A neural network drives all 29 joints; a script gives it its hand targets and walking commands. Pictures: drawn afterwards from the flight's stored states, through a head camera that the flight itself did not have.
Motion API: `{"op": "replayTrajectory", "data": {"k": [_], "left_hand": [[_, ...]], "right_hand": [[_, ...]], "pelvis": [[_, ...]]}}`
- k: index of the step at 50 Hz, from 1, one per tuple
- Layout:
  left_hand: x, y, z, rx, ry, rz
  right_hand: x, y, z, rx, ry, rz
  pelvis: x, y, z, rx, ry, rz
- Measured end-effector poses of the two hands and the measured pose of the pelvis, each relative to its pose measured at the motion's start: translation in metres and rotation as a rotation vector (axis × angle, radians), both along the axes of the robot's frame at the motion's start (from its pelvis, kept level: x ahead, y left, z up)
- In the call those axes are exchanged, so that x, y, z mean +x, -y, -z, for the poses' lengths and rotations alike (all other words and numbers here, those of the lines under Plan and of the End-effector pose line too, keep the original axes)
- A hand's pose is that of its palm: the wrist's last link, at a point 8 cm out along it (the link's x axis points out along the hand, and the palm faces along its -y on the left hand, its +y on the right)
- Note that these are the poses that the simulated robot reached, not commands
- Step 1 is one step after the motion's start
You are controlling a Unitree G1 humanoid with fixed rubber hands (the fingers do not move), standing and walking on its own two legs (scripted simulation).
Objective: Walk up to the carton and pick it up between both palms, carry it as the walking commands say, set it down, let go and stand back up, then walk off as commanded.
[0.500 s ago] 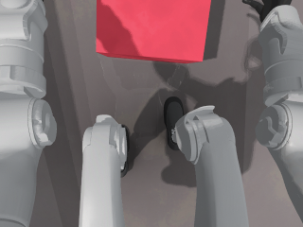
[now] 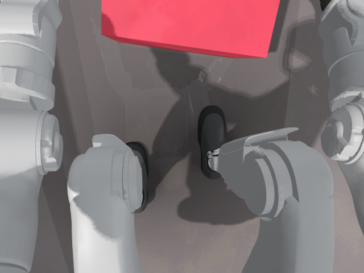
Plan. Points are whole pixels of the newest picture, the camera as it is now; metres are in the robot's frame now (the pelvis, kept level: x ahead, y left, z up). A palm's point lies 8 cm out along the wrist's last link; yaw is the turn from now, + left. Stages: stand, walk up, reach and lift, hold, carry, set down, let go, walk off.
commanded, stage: reach and lift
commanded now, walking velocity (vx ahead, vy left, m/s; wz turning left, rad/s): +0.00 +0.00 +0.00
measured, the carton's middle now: out of the picture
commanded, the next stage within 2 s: none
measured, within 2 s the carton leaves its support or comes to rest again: leaves its support in 1.56 s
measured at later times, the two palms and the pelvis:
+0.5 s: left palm out of the picture +0.56 +0.14 -0.18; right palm out of the picture +0.51 -0.27 -0.17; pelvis -0.01 +0.00 +0.00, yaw +1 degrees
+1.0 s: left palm out of the picture +0.56 +0.12 -0.19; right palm out of the picture +0.52 -0.24 -0.18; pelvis +0.00 -0.01 +0.01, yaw +2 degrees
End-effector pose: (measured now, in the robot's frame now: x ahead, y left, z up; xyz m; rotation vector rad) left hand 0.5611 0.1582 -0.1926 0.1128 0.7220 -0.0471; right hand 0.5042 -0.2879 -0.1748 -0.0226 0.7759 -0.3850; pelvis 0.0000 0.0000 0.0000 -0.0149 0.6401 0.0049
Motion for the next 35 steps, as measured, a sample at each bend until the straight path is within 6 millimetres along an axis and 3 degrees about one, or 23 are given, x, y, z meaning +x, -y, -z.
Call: {"op": "replayTrajectory", "data": {"k": [15,35], "left_hand": [[0.000,0.007,-0.010,-0.001,0.009,-0.005],[-0.002,0.036,-0.003,-0.031,0.013,0.023]], "right_hand": [[-0.003,-0.004,-0.001,0.022,0.006,0.003],[0.014,-0.035,0.001,0.040,0.012,-0.046]], "pelvis": [[-0.008,0.000,0.006,0.002,0.041,-0.009],[-0.004,0.003,0.000,0.007,0.022,-0.017]]}}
